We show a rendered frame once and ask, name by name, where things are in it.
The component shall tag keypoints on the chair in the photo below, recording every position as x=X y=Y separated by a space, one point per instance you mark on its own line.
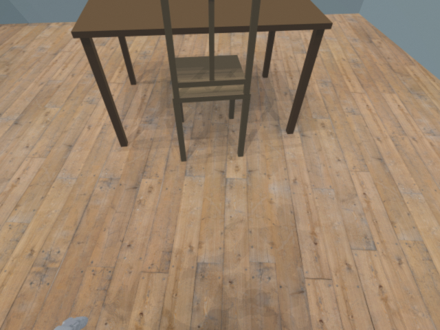
x=211 y=78

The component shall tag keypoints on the table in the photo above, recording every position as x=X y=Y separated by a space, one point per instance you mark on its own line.
x=121 y=18

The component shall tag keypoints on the left robot hand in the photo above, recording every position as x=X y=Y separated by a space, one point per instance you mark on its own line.
x=77 y=323

